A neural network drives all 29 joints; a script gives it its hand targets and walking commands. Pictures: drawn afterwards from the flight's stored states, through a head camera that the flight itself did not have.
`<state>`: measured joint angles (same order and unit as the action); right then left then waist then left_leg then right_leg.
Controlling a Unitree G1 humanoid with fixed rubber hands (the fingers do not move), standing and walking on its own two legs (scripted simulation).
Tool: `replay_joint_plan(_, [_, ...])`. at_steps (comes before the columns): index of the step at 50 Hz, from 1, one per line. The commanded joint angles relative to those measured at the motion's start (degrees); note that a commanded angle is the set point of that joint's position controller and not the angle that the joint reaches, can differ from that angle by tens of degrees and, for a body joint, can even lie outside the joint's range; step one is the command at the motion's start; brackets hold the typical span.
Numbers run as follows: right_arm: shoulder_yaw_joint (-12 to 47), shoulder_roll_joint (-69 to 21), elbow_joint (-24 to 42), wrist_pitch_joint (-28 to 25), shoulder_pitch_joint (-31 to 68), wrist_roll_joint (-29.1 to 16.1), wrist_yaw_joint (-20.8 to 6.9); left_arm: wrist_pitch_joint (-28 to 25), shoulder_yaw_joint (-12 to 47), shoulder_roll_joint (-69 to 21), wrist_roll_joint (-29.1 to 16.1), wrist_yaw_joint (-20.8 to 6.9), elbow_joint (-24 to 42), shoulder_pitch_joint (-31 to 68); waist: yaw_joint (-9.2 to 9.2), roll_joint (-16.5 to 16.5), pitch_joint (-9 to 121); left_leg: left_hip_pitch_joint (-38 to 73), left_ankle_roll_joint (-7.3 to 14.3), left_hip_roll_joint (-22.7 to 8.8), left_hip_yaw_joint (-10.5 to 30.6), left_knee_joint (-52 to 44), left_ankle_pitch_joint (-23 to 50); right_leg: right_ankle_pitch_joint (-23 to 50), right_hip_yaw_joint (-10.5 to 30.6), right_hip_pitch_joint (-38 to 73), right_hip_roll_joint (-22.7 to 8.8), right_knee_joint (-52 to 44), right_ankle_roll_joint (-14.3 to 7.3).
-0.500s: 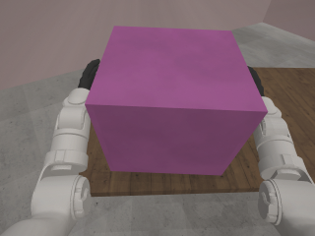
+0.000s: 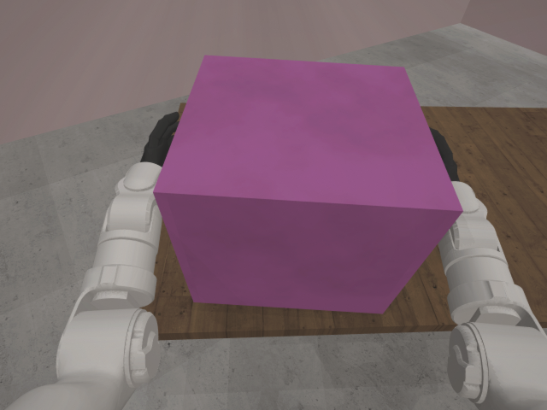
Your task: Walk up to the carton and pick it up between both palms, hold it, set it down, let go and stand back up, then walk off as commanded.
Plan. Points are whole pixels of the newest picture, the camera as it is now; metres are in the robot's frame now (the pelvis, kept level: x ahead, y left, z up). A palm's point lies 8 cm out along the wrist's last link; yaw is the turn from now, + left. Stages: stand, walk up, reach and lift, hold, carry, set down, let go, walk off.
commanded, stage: set down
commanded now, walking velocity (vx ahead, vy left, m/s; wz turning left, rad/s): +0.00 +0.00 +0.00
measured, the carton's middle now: (296, 187) +0.43 -0.04 +0.10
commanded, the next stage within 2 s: none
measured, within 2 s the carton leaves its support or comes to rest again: rests again in 0.96 s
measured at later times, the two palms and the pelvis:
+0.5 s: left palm (162, 176) +0.43 +0.16 +0.13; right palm (437, 193) +0.38 -0.25 +0.14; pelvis +0.00 +0.00 +0.00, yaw +0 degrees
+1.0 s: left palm (166, 186) +0.43 +0.16 +0.12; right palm (435, 202) +0.38 -0.25 +0.12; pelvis +0.00 +0.00 +0.00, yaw +0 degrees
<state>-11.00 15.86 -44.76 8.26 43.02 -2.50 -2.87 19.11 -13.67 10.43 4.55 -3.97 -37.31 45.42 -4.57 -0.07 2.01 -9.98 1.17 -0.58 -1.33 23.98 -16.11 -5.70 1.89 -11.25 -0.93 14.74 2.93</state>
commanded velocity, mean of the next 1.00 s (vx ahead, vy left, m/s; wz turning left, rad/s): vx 0.00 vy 0.00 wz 0.00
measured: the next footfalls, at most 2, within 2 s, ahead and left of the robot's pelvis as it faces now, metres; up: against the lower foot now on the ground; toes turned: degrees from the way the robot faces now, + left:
none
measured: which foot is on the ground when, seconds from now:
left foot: down 0.00-1.00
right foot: down 0.00-1.00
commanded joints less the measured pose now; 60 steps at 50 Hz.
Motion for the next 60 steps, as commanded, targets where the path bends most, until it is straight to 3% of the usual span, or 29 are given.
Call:
replay_joint_plan(1, [9.58,-29.58,14.05,-4.95,33.62,-0.42,-5.51,-5.38,16.47,-28.87,-4.11,-6.57,7.64,31.97,-2.45,2.36,29.66,5.03,-6.24,2.31,-1.00,-5.15,30.36,23.95,-6.14,18.23,3.61,3.19,-2.48])
replay_joint_plan(7, [9.64,-30.24,15.62,-6.07,34.90,-0.84,-5.81,-6.34,16.91,-30.50,-4.55,-6.38,7.30,32.23,-1.67,4.50,28.54,4.41,-6.83,2.03,-0.51,-5.68,29.84,20.83,-6.15,16.84,3.01,2.59,-2.64])
replay_joint_plan(8, [8.14,-29.84,15.61,-6.34,34.87,0.64,-5.82,-6.91,17.85,-30.23,-5.19,-6.00,7.83,34.47,-4.04,3.53,29.95,5.55,-6.38,1.60,0.12,-5.86,27.54,19.47,-6.31,15.78,3.46,2.09,-2.83])
replay_joint_plan(9, [10.05,-32.62,17.30,-6.81,36.22,-0.44,-5.76,-8.13,17.30,-29.84,-5.91,-5.81,7.93,36.40,-1.65,2.11,33.39,3.60,-5.88,1.98,-1.39,-5.35,26.80,21.93,-5.34,16.18,2.82,2.72,-2.72])
replay_joint_plan(11, [9.21,-30.10,18.04,-7.45,34.36,0.64,-5.64,-8.16,18.16,-30.92,-5.72,-6.07,5.91,31.30,-3.05,2.44,32.31,3.84,-6.24,1.92,-0.34,-5.52,28.61,22.43,-5.87,16.27,3.37,3.04,-2.98])
replay_joint_plan(12, [8.32,-29.78,13.19,-6.18,33.84,2.03,-5.96,-7.80,14.23,-28.20,-4.48,-6.54,1.27,31.93,-1.42,2.01,26.62,1.31,-5.48,1.65,-0.74,-6.68,24.22,18.23,-5.81,17.28,2.49,2.45,-2.52])
replay_joint_plan(15, [4.87,-28.29,10.87,-6.73,33.15,2.36,-6.52,-7.85,15.31,-29.44,-3.94,-6.24,0.27,32.91,-3.85,3.54,26.20,3.08,-5.79,1.22,0.01,-7.85,21.73,14.93,-6.51,13.79,2.95,1.80,-3.05])
replay_joint_plan(16, [6.11,-29.44,10.65,-6.81,33.31,2.56,-6.89,-8.45,15.08,-28.81,-3.63,-5.95,1.47,33.36,-1.66,3.00,27.34,2.82,-5.71,1.45,-0.55,-7.69,21.38,15.45,-5.90,14.75,2.81,1.64,-3.03])
replay_joint_plan(18, [7.54,-30.71,11.38,-6.60,32.05,2.58,-6.32,-9.79,14.16,-28.16,-4.96,-5.99,-0.15,33.09,-1.67,1.47,26.65,0.24,-4.94,1.77,-0.75,-7.32,22.05,18.97,-5.28,15.91,2.39,2.67,-2.14])
replay_joint_plan(19, [5.73,-29.99,11.70,-6.89,32.95,2.92,-6.09,-9.73,16.05,-29.08,-5.37,-6.41,-0.38,33.93,-3.95,0.94,25.59,-0.08,-4.90,1.92,-0.32,-7.62,20.58,17.90,-5.68,14.83,2.24,2.61,-2.04])
replay_joint_plan(21, [6.08,-31.05,8.70,-6.99,31.21,2.21,-6.56,-9.72,16.42,-30.19,-3.82,-6.19,1.92,33.35,-4.21,5.21,24.32,4.51,-6.40,1.27,-0.20,-6.58,24.61,17.02,-6.44,13.35,2.94,2.32,-2.82])
replay_joint_plan(22, [8.71,-30.41,11.03,-7.71,31.51,1.97,-6.85,-9.82,14.88,-30.49,-4.27,-5.74,3.65,31.41,-0.61,4.19,28.90,6.92,-6.98,1.05,-0.50,-4.97,30.62,19.00,-6.21,12.81,3.27,2.74,-3.14])
replay_joint_plan(23, [6.81,-30.16,9.00,-7.72,31.73,2.04,-6.52,-10.30,16.33,-29.90,-4.54,-5.77,1.79,33.48,-2.95,4.42,26.01,5.64,-7.06,1.29,-0.08,-5.36,28.43,18.08,-5.97,12.18,3.10,1.87,-3.24])
replay_joint_plan(24, [10.10,-31.62,14.22,-9.19,31.65,1.55,-6.62,-11.42,16.99,-31.10,-5.15,-5.37,5.19,34.20,-1.76,3.67,33.12,6.90,-6.85,1.42,-0.65,-4.28,29.36,19.44,-6.15,13.07,3.45,2.65,-3.26])
replay_joint_plan(25, [7.87,-30.89,11.35,-8.89,30.69,1.80,-6.36,-11.20,17.71,-30.75,-5.18,-5.63,2.45,33.20,-3.56,3.17,29.04,5.55,-6.40,1.59,-0.32,-5.02,27.65,18.70,-6.42,11.99,3.23,2.18,-2.96])
replay_joint_plan(26, [9.96,-32.01,12.65,-9.20,28.85,0.75,-6.34,-11.02,16.13,-31.32,-4.00,-5.22,3.14,28.72,-0.94,2.91,29.72,6.49,-6.69,1.07,-0.53,-4.07,33.40,22.62,-6.55,13.68,3.75,3.16,-2.79])
replay_joint_plan(28, [8.55,-30.22,10.09,-8.15,26.71,1.34,-6.35,-10.19,11.60,-27.44,-1.06,-5.95,-1.81,26.69,0.06,3.59,24.72,4.44,-6.35,1.71,-1.21,-5.75,27.64,18.59,-6.14,14.65,2.92,2.28,-2.61])
replay_joint_plan(29, [9.67,-30.94,13.00,-8.76,26.67,1.54,-5.58,-10.89,14.59,-29.77,-2.92,-6.06,0.56,26.29,-1.47,2.10,27.44,3.83,-6.03,2.29,-0.95,-5.05,29.31,24.49,-5.55,17.64,2.74,3.12,-1.98])
replay_joint_plan(35, [9.46,-30.97,17.58,-11.24,30.96,1.90,-5.78,-13.79,18.91,-31.89,-5.56,-5.10,3.55,31.91,-3.20,3.71,32.88,5.29,-7.39,1.31,0.24,-3.14,33.09,23.27,-6.98,13.50,3.97,5.22,-2.63])
replay_joint_plan(36, [9.76,-31.19,15.54,-10.94,31.83,2.85,-6.06,-13.55,15.91,-29.50,-3.45,-5.44,0.06,29.78,-0.51,2.27,29.67,4.46,-6.65,1.55,-0.81,-3.49,31.19,20.80,-6.03,14.39,3.16,3.60,-2.69])
replay_joint_plan(38, [8.54,-29.93,11.87,-10.33,27.38,2.98,-6.31,-13.45,16.20,-29.48,-3.54,-5.37,-1.34,28.21,-2.39,3.92,28.59,5.43,-6.68,1.39,-0.47,-4.67,29.58,19.64,-6.86,13.16,3.31,3.28,-2.49])
replay_joint_plan(39, [8.62,-30.77,10.14,-9.81,27.56,2.70,-6.41,-13.52,12.59,-27.99,-2.14,-5.87,-1.90,28.04,-0.47,3.15,25.52,4.74,-6.26,1.45,-1.02,-4.98,28.42,18.79,-5.76,14.46,3.02,2.99,-2.36])
replay_joint_plan(46, [8.25,-30.83,10.91,-11.04,27.63,3.47,-6.21,-14.94,13.26,-28.66,-2.00,-6.00,-1.95,29.17,-1.31,2.74,26.50,2.15,-5.84,1.84,-0.80,-5.70,25.12,18.38,-5.62,14.32,2.64,3.45,-2.35])
replay_joint_plan(47, [9.27,-32.50,9.65,-9.97,24.58,3.25,-6.18,-15.10,9.83,-26.43,-0.88,-6.21,-5.45,26.49,1.15,0.40,22.74,-0.87,-4.37,2.61,-2.09,-7.10,20.08,17.84,-4.29,17.18,1.74,2.95,-1.88])
replay_joint_plan(49, [6.28,-30.32,7.07,-9.80,25.31,4.58,-6.50,-15.54,11.87,-26.64,-1.44,-6.28,-4.31,28.81,-1.93,2.88,19.16,1.16,-5.51,1.51,-0.77,-7.40,20.72,15.03,-5.60,14.40,2.31,3.23,-2.28])
replay_joint_plan(55, [7.13,-31.54,7.71,-11.54,23.63,5.34,-7.00,-16.77,13.28,-29.15,-1.35,-6.03,-4.56,27.84,-2.10,4.34,23.97,4.62,-6.67,1.47,-0.65,-4.86,25.85,16.25,-6.38,11.41,2.81,3.01,-2.61])
replay_joint_plan(56, [7.38,-30.48,7.20,-11.08,23.10,5.24,-6.96,-16.43,10.37,-26.84,-0.45,-5.94,-5.23,26.51,0.05,3.64,22.18,4.39,-6.43,1.47,-1.29,-5.68,25.06,15.64,-5.93,12.88,2.61,3.10,-2.43])
replay_joint_plan(57, [4.24,-29.54,6.79,-12.21,25.15,6.29,-7.09,-16.49,13.34,-28.47,-1.41,-6.20,-5.80,28.36,-3.36,3.62,23.06,3.90,-6.81,1.24,-0.61,-5.48,25.02,15.47,-6.73,11.48,3.04,3.36,-2.69])
replay_joint_plan(60, [8.00,-31.85,9.03,-12.12,20.66,5.81,-6.21,-17.08,9.51,-27.09,0.35,-6.57,-7.59,22.62,0.12,0.01,22.72,3.39,-5.49,1.48,-1.18,-4.60,27.52,19.62,-5.65,15.17,2.59,3.81,-1.79])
